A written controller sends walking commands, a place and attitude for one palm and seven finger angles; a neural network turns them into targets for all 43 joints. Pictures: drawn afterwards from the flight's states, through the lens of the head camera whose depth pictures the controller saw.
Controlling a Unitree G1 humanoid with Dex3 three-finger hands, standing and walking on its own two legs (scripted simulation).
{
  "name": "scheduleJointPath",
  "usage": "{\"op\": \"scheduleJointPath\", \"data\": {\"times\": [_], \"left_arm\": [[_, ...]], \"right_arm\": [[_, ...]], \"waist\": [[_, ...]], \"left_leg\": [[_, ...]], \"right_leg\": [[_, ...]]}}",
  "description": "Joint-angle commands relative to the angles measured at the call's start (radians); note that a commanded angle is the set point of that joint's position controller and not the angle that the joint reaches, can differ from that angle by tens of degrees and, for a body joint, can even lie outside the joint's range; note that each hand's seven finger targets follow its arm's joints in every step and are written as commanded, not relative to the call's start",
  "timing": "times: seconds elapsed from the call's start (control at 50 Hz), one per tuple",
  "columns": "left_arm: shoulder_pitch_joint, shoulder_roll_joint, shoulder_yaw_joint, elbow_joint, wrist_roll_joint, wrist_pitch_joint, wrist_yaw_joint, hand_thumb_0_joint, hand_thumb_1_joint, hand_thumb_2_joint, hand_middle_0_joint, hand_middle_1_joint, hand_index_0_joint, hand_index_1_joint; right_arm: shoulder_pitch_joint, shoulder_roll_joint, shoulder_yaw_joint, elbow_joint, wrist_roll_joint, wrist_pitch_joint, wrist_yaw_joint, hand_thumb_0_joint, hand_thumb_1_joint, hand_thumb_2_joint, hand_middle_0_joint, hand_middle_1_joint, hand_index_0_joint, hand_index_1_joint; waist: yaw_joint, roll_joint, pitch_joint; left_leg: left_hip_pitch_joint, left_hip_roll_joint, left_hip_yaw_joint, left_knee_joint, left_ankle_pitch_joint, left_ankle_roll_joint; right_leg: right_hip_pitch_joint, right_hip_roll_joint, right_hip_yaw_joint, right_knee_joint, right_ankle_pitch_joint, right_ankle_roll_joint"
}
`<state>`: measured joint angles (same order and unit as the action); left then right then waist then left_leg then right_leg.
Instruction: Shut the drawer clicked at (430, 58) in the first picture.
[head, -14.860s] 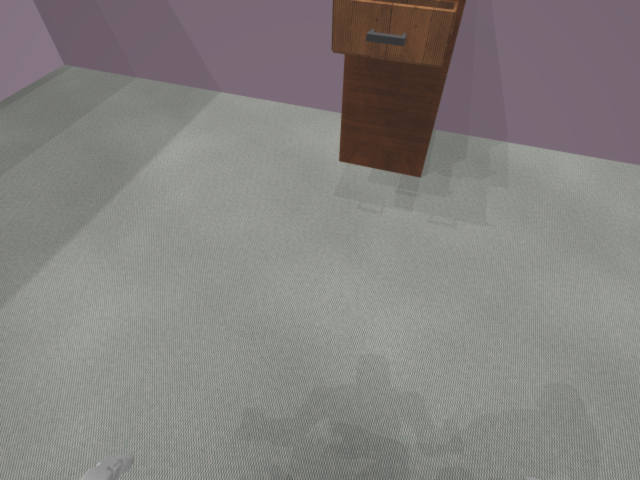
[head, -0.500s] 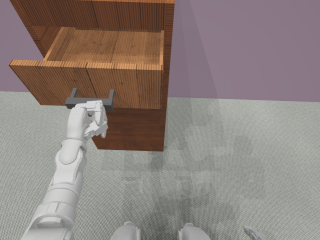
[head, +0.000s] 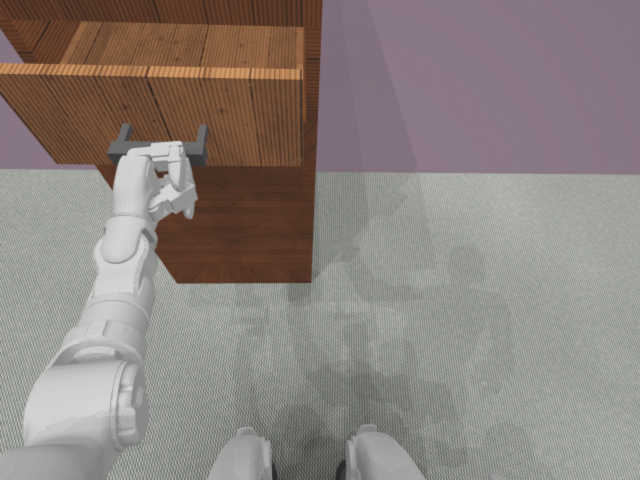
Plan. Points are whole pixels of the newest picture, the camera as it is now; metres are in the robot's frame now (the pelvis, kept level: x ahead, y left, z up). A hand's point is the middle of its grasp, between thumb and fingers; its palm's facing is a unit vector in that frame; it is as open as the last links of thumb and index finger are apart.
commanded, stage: push the drawer shut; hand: left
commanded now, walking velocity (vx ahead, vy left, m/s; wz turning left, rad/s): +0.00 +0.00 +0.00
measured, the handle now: (162, 142) +0.54 +0.19 +0.07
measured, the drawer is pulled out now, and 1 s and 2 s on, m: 0.10 0.00 0.00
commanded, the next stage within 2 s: pull the fist back off the drawer in 1.12 s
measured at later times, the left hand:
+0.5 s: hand (200, 146) +0.53 +0.14 +0.07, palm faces -0.03 -1.00 -0.04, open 3.2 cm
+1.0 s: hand (197, 127) +0.57 +0.14 +0.06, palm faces -0.03 -1.00 -0.04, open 3.0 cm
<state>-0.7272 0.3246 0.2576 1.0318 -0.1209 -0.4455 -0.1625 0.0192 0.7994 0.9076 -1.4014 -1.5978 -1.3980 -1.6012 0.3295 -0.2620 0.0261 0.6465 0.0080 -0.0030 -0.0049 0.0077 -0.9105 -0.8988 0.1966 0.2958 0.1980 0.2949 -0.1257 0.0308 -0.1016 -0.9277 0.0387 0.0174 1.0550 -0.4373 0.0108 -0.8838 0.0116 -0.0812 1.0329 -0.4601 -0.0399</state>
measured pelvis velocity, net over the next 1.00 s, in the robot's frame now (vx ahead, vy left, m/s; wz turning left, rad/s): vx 0.01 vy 0.01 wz -0.02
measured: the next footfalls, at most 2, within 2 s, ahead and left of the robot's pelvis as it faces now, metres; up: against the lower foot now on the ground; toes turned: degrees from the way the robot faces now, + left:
none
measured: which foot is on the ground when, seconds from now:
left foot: down 0.00-1.00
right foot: down 0.00-1.00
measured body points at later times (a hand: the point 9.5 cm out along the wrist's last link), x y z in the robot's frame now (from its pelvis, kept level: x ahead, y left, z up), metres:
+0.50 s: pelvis +0.00 +0.01 -0.01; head +0.14 +0.01 +0.42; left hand +0.53 +0.19 +0.07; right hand -0.01 -0.25 -0.12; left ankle +0.04 +0.11 -0.66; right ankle +0.02 -0.10 -0.66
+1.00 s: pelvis +0.01 +0.01 -0.02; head +0.17 +0.03 +0.40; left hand +0.57 +0.20 +0.07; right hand -0.04 -0.24 -0.12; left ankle +0.04 +0.11 -0.66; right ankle +0.02 -0.10 -0.66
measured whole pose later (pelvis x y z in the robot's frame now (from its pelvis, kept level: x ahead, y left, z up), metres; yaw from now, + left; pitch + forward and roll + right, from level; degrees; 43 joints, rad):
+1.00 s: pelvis +0.01 +0.01 -0.02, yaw -1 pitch +26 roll -4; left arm -1.13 0.51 0.35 1.31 0.01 -0.40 -0.11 0.00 0.71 0.93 -1.40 -1.60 -1.40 -1.60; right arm 0.43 -0.26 0.05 0.65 -0.05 0.05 0.03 0.00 -0.91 -0.90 0.20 0.30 0.20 0.29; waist -0.24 0.05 -0.10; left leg -1.13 0.05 -0.01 1.14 -0.47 0.03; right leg -1.05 0.03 -0.10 1.06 -0.46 -0.03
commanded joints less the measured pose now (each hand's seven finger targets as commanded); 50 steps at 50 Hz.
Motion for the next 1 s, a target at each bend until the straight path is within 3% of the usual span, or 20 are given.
{"op": "scheduleJointPath", "data": {"times": [0.0, 0.06, 0.12, 0.16, 0.24, 0.26, 0.34, 0.36, 0.42, 0.46, 0.54, 0.56, 0.58, 0.64, 0.66, 0.74, 0.8, 0.86, 0.92, 0.98], "left_arm": [[-0.534, 0.243, 0.068, -0.190, -0.011, -0.079, 0.019, 0.000, 0.900, 0.900, -1.400, -1.600, -1.400, -1.600], [-0.582, 0.236, 0.055, -0.186, -0.005, -0.084, 0.014, 0.000, 0.900, 0.900, -1.400, -1.600, -1.400, -1.600], [-0.595, 0.218, 0.046, -0.150, 0.003, -0.080, 0.024, 0.000, 0.900, 0.900, -1.400, -1.600, -1.400, -1.600], [-0.641, 0.255, 0.066, -0.111, 0.015, -0.073, 0.036, 0.000, 0.900, 0.900, -1.400, -1.600, -1.400, -1.600], [-0.700, 0.259, 0.060, -0.073, 0.042, -0.068, 0.053, 0.000, 0.900, 0.900, -1.400, -1.600, -1.400, -1.600], [-0.722, 0.296, 0.085, -0.080, 0.045, -0.070, 0.059, 0.000, 0.900, 0.900, -1.400, -1.600, -1.400, -1.600], [-0.758, 0.307, 0.088, -0.085, 0.059, -0.071, 0.058, 0.000, 0.900, 0.900, -1.400, -1.600, -1.400, -1.600], [-0.739, 0.354, 0.125, -0.074, 0.060, -0.069, 0.059, 0.000, 0.900, 0.900, -1.400, -1.600, -1.400, -1.600], [-0.759, 0.343, 0.111, -0.047, 0.063, -0.056, 0.052, 0.000, 0.900, 0.900, -1.400, -1.600, -1.400, -1.600], [-0.768, 0.391, 0.145, -0.035, 0.069, -0.048, 0.053, 0.000, 0.900, 0.900, -1.400, -1.600, -1.400, -1.600], [-0.811, 0.361, 0.118, -0.019, 0.074, -0.039, 0.053, 0.000, 0.900, 0.900, -1.400, -1.600, -1.400, -1.600], [-0.811, 0.401, 0.146, -0.023, 0.077, -0.039, 0.056, 0.000, 0.900, 0.900, -1.400, -1.600, -1.400, -1.600], [-0.811, 0.386, 0.135, -0.024, 0.079, -0.038, 0.057, 0.000, 0.900, 0.900, -1.400, -1.600, -1.400, -1.600], [-0.832, 0.367, 0.124, 0.011, 0.083, -0.032, 0.059, 0.000, 0.900, 0.900, -1.400, -1.600, -1.400, -1.600], [-0.855, 0.411, 0.152, -0.003, 0.082, -0.032, 0.063, 0.000, 0.900, 0.900, -1.400, -1.600, -1.400, -1.600], [-0.883, 0.445, 0.168, 0.005, 0.098, -0.029, 0.064, 0.000, 0.900, 0.900, -1.400, -1.600, -1.400, -1.600], [-0.925, 0.407, 0.127, 0.015, 0.106, -0.020, 0.064, 0.000, 0.900, 0.900, -1.400, -1.600, -1.400, -1.600], [-0.963, 0.428, 0.141, 0.003, 0.113, -0.023, 0.069, 0.000, 0.900, 0.900, -1.400, -1.600, -1.400, -1.600], [-1.056, 0.368, 0.086, -0.001, 0.116, -0.018, 0.082, 0.000, 0.900, 0.900, -1.400, -1.600, -1.400, -1.600], [-1.088, 0.405, 0.094, 0.045, 0.128, -0.008, 0.097, 0.000, 0.900, 0.900, -1.400, -1.600, -1.400, -1.600]], "right_arm": [[0.123, -0.151, -0.061, -0.069, -0.004, -0.024, -0.006, 0.000, -0.900, -0.900, 0.200, 0.300, 0.200, 0.300], [0.141, -0.153, -0.061, -0.064, -0.008, -0.021, -0.001, 0.000, -0.900, -0.900, 0.200, 0.300, 0.200, 0.300], [0.163, -0.159, -0.065, -0.060, -0.015, -0.014, 0.005, 0.000, -0.900, -0.900, 0.200, 0.300, 0.200, 0.300], [0.177, -0.165, -0.064, -0.048, -0.017, -0.010, 0.005, 0.000, -0.900, -0.900, 0.200, 0.300, 0.200, 0.300], [0.197, -0.168, -0.061, -0.045, -0.025, -0.006, 0.008, 0.000, -0.900, -0.900, 0.200, 0.300, 0.200, 0.300], [0.208, -0.174, -0.062, -0.041, -0.027, -0.004, 0.007, 0.000, -0.900, -0.900, 0.200, 0.300, 0.200, 0.300], [0.227, -0.174, -0.062, -0.044, -0.035, 0.002, 0.012, 0.000, -0.900, -0.900, 0.200, 0.300, 0.200, 0.300], [0.233, -0.178, -0.061, -0.046, -0.036, 0.008, 0.012, 0.000, -0.900, -0.900, 0.200, 0.300, 0.200, 0.300], [0.244, -0.177, -0.055, -0.049, -0.038, 0.017, 0.015, 0.000, -0.900, -0.900, 0.200, 0.300, 0.200, 0.300], [0.252, -0.182, -0.056, -0.045, -0.038, 0.024, 0.014, 0.000, -0.900, -0.900, 0.200, 0.300, 0.200, 0.300], [0.263, -0.179, -0.053, -0.044, -0.041, 0.031, 0.017, 0.000, -0.900, -0.900, 0.200, 0.300, 0.200, 0.300], [0.270, -0.184, -0.054, -0.042, -0.042, 0.034, 0.017, 0.000, -0.900, -0.900, 0.200, 0.300, 0.200, 0.300], [0.273, -0.183, -0.054, -0.044, -0.044, 0.036, 0.019, 0.000, -0.900, -0.900, 0.200, 0.300, 0.200, 0.300], [0.285, -0.185, -0.055, -0.034, -0.047, 0.041, 0.021, 0.000, -0.900, -0.900, 0.200, 0.300, 0.200, 0.300], [0.289, -0.190, -0.054, -0.032, -0.050, 0.042, 0.020, 0.000, -0.900, -0.900, 0.200, 0.300, 0.200, 0.300], [0.304, -0.192, -0.052, -0.032, -0.054, 0.048, 0.021, 0.000, -0.900, -0.900, 0.200, 0.300, 0.200, 0.300], [0.312, -0.189, -0.050, -0.027, -0.058, 0.050, 0.026, 0.000, -0.900, -0.900, 0.200, 0.300, 0.200, 0.300], [0.326, -0.194, -0.052, -0.021, -0.059, 0.056, 0.025, 0.000, -0.900, -0.900, 0.200, 0.300, 0.200, 0.300], [0.329, -0.191, -0.051, -0.008, -0.065, 0.050, 0.027, 0.000, -0.900, -0.900, 0.200, 0.300, 0.200, 0.300], [0.334, -0.200, -0.044, -0.001, -0.065, 0.046, 0.022, 0.000, -0.900, -0.900, 0.200, 0.300, 0.200, 0.300]], "waist": [[-0.043, 0.008, -0.427], [-0.051, 0.070, -0.448], [-0.067, 0.049, -0.447], [-0.083, 0.021, -0.415], [-0.099, 0.056, -0.420], [-0.103, 0.045, -0.435], [-0.105, 0.092, -0.515], [-0.091, 0.092, -0.521], [-0.107, 0.077, -0.508], [-0.107, 0.073, -0.501], [-0.125, 0.107, -0.495], [-0.118, 0.111, -0.502], [-0.121, 0.125, -0.510], [-0.144, 0.097, -0.501], [-0.142, 0.109, -0.500], [-0.143, 0.131, -0.539], [-0.163, 0.159, -0.527], [-0.172, 0.166, -0.556], [-0.210, 0.185, -0.524], [-0.226, 0.174, -0.498]], "left_leg": [[0.216, -0.035, -0.033, -0.106, 0.147, 0.028], [0.273, -0.029, -0.047, -0.106, 0.183, 0.024], [0.287, -0.025, -0.056, -0.099, 0.196, 0.026], [0.240, -0.022, -0.058, -0.097, 0.152, 0.028], [0.237, -0.025, -0.061, -0.087, 0.150, 0.030], [0.235, -0.022, -0.065, -0.084, 0.156, 0.032], [0.276, -0.023, -0.065, -0.064, 0.217, 0.031], [0.265, -0.022, -0.064, -0.063, 0.228, 0.030], [0.249, -0.022, -0.066, -0.060, 0.234, 0.032], [0.235, -0.017, -0.064, -0.057, 0.239, 0.032], [0.244, -0.018, -0.064, -0.049, 0.265, 0.032], [0.245, -0.015, -0.066, -0.047, 0.277, 0.030], [0.266, -0.015, -0.070, -0.049, 0.291, 0.029], [0.269, -0.012, -0.075, -0.036, 0.314, 0.031], [0.252, -0.011, -0.072, -0.033, 0.306, 0.032], [0.263, -0.010, -0.078, -0.024, 0.338, 0.031], [0.277, -0.009, -0.084, -0.019, 0.342, 0.031], [0.319, -0.002, -0.099, -0.014, 0.380, 0.028], [0.319, -0.002, -0.108, -0.005, 0.337, 0.032], [0.278, -0.002, -0.114, -0.009, 0.261, 0.033]], "right_leg": [[0.187, 0.016, 0.099, -0.170, 0.198, 0.028], [0.134, 0.022, 0.084, -0.156, 0.209, 0.023], [0.099, 0.029, 0.075, -0.152, 0.206, 0.023], [0.085, 0.029, 0.076, -0.157, 0.165, 0.027], [0.051, 0.030, 0.074, -0.151, 0.152, 0.025], [0.054, 0.030, 0.073, -0.148, 0.155, 0.026], [0.060, 0.033, 0.074, -0.136, 0.204, 0.024], [0.078, 0.034, 0.076, -0.135, 0.214, 0.023], [0.079, 0.038, 0.072, -0.132, 0.227, 0.023], [0.085, 0.039, 0.073, -0.135, 0.232, 0.025], [0.060, 0.040, 0.070, -0.133, 0.253, 0.025], [0.064, 0.041, 0.070, -0.129, 0.259, 0.024], [0.051, 0.041, 0.064, -0.127, 0.263, 0.023], [0.024, 0.043, 0.060, -0.126, 0.277, 0.026], [0.032, 0.042, 0.063, -0.125, 0.273, 0.027], [0.032, 0.043, 0.061, -0.113, 0.294, 0.024], [-0.002, 0.045, 0.056, -0.116, 0.283, 0.024], [-0.029, 0.047, 0.047, -0.109, 0.290, 0.023], [-0.091, 0.048, 0.046, -0.115, 0.243, 0.024], [-0.113, 0.049, 0.045, -0.121, 0.181, 0.024]]}}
